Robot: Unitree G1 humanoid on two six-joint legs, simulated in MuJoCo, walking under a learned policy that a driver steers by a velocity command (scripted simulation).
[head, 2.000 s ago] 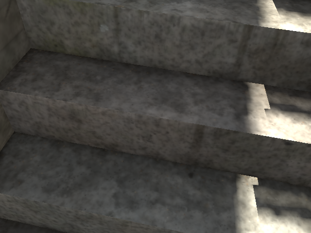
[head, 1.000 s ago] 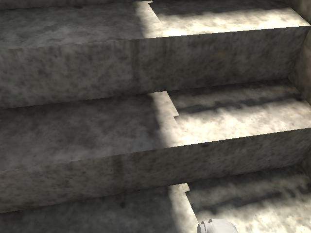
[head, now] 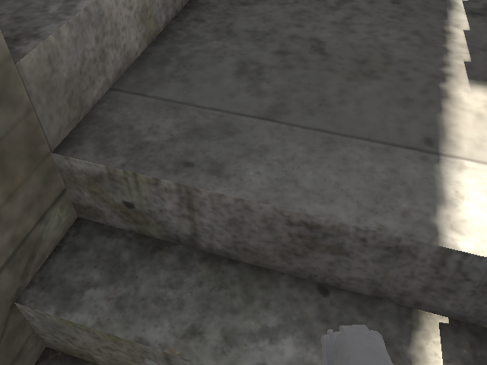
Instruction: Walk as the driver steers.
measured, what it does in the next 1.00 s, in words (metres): climbs, turning right: right foot 0.21 m higher, then left foot 0.21 m higher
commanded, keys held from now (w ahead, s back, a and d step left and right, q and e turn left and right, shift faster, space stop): w+e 0.70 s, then w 0.22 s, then w+q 0.08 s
